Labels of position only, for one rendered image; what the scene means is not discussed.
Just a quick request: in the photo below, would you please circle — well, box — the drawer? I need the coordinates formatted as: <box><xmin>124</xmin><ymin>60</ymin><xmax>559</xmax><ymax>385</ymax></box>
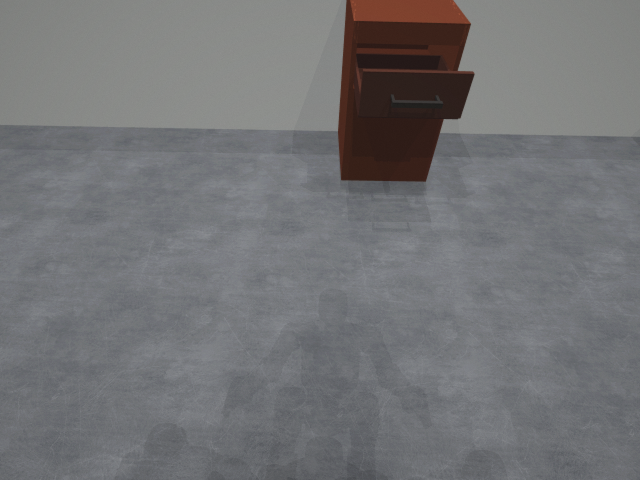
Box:
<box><xmin>354</xmin><ymin>53</ymin><xmax>475</xmax><ymax>119</ymax></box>

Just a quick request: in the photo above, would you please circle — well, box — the cabinet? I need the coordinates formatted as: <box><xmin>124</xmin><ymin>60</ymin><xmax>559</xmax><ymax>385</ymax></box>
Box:
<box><xmin>338</xmin><ymin>0</ymin><xmax>471</xmax><ymax>182</ymax></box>

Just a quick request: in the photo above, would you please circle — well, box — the handle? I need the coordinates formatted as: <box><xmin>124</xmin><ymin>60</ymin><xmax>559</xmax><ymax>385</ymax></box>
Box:
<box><xmin>390</xmin><ymin>94</ymin><xmax>443</xmax><ymax>109</ymax></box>

